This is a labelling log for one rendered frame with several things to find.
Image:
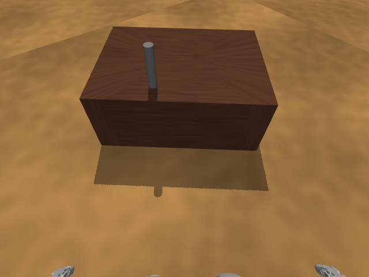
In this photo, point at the left robot hand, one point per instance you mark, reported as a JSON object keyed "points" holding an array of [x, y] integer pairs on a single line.
{"points": [[63, 272]]}

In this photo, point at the right robot hand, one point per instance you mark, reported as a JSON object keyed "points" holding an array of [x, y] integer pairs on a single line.
{"points": [[327, 271]]}

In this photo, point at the can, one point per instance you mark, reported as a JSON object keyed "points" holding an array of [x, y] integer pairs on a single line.
{"points": [[150, 64]]}

